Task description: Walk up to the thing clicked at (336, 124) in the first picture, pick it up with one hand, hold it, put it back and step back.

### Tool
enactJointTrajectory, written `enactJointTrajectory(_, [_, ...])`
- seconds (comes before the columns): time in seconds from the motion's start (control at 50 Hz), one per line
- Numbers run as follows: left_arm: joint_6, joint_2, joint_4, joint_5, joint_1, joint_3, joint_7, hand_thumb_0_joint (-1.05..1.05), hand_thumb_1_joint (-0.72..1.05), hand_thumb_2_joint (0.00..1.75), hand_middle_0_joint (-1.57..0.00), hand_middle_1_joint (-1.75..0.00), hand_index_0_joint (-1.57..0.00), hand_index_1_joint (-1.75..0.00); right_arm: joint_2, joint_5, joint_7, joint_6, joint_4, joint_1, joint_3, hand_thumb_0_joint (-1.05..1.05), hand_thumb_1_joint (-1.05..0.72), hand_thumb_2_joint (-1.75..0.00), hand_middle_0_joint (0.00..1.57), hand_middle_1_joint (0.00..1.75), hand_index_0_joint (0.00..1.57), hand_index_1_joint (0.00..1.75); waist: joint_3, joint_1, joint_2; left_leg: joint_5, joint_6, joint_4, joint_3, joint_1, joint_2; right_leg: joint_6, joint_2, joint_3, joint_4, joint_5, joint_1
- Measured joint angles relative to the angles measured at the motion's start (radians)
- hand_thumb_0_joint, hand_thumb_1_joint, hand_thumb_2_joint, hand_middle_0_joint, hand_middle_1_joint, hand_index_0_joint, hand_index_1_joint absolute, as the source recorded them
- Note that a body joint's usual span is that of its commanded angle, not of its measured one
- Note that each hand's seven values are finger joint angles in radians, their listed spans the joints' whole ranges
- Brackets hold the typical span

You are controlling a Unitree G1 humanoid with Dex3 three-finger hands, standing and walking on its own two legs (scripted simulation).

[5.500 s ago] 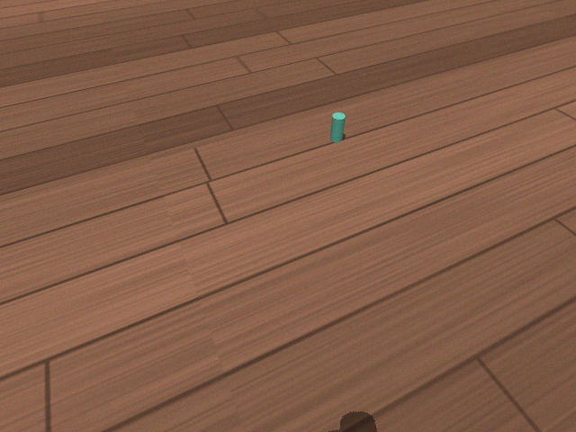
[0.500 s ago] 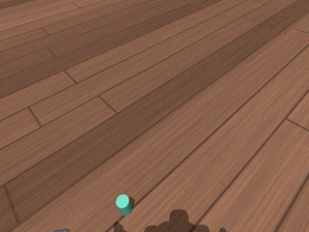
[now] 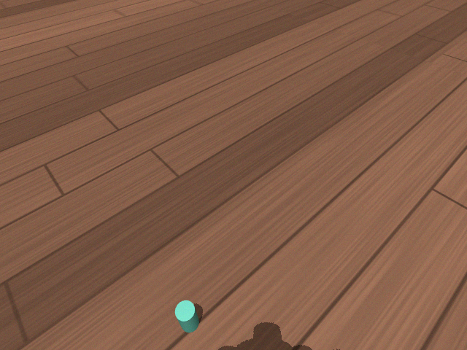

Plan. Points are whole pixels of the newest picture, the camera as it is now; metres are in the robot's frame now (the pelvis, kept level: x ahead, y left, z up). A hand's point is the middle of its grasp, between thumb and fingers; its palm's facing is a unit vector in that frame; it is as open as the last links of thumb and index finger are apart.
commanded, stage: walk up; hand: left
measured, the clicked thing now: (187, 316) +0.39 +0.20 -0.70
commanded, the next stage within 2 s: stand in 0.38 s
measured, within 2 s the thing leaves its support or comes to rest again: neither
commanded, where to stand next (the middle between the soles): +0.05 -0.01 m, yaw +0 degrees
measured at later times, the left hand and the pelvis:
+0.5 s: hand out of the picture +0.09 +0.25 -0.16, palm faces -0.01 -0.94 -0.33, open 7.4 cm; pelvis +0.01 +0.00 +0.00, yaw +0 degrees
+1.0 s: hand out of the picture +0.09 +0.24 -0.15, palm faces -0.02 -0.94 -0.34, open 7.4 cm; pelvis +0.01 -0.01 +0.00, yaw +1 degrees
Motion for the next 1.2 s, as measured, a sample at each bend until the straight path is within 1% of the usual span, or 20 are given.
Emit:
enactJointTrajectory(0.24, [-0.002, -0.008, 0.001, 0.003, 0.011, 0.004, 0.003, 0.00, 0.90, 0.90, -0.20, -0.30, -0.20, -0.30, 0.011, 0.000, 0.000, 0.002, -0.001, 0.000, -0.002, 0.00, -0.91, -0.90, 0.20, 0.30, 0.20, 0.30, 0.000, 0.004, 0.007, 0.001, 0.000, -0.013, -0.004, 0.007, -0.004, 0.002, -0.003, -0.005, -0.008, -0.003, 0.007])
enactJointTrajectory(0.38, [-0.003, -0.011, -0.011, 0.004, 0.005, 0.006, 0.005, 0.00, 0.90, 0.90, -0.20, -0.30, -0.20, -0.30, 0.009, 0.000, -0.002, 0.004, -0.005, 0.000, -0.005, 0.00, -0.91, -0.90, 0.20, 0.30, 0.20, 0.30, -0.003, 0.000, 0.007, -0.003, -0.001, -0.012, -0.006, 0.010, -0.003, 0.001, -0.002, -0.006, -0.009, -0.008, 0.011])
enactJointTrajectory(0.48, [-0.007, -0.007, -0.022, 0.004, 0.001, -0.002, 0.010, 0.00, 0.90, 0.90, -0.20, -0.30, -0.20, -0.30, 0.011, -0.006, -0.003, 0.007, -0.011, 0.000, -0.006, 0.00, -0.91, -0.90, 0.20, 0.30, 0.20, 0.30, -0.004, -0.006, 0.001, 0.000, -0.004, -0.021, -0.008, 0.016, -0.003, 0.000, -0.003, -0.008, -0.009, -0.010, 0.014])
enactJointTrajectory(0.72, [-0.012, -0.001, -0.036, 0.005, 0.002, -0.011, 0.011, 0.00, 0.90, 0.90, -0.20, -0.30, -0.20, -0.30, 0.012, -0.006, 0.000, 0.009, -0.014, 0.008, -0.008, 0.00, -0.91, -0.90, 0.20, 0.30, 0.20, 0.30, -0.010, -0.013, -0.002, 0.002, -0.010, -0.030, -0.010, 0.020, 0.002, -0.006, 0.003, -0.011, -0.014, -0.011, 0.017])
enactJointTrajectory(1.2, [-0.008, 0.002, -0.038, 0.003, 0.019, -0.012, 0.012, 0.00, 0.90, 0.90, -0.20, -0.30, -0.20, -0.30, 0.011, -0.006, -0.002, 0.010, -0.017, 0.020, -0.007, 0.00, -0.91, -0.90, 0.20, 0.30, 0.20, 0.30, -0.007, -0.009, 0.003, -0.003, -0.021, -0.032, -0.020, 0.027, 0.011, -0.016, 0.012, -0.020, -0.014, -0.021, 0.025])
